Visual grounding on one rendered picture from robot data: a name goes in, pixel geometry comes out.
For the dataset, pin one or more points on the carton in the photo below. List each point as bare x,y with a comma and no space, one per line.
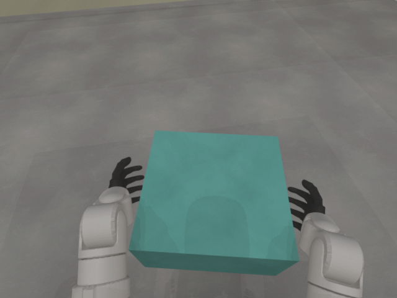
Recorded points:
214,202

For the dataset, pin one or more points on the left robot hand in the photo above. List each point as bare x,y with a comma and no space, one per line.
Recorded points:
119,174

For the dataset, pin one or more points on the robot right forearm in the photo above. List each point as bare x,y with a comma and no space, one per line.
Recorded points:
336,261

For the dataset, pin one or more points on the right robot hand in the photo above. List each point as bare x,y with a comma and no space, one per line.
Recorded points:
314,202

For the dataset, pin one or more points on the robot left forearm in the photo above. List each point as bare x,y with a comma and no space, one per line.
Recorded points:
103,243

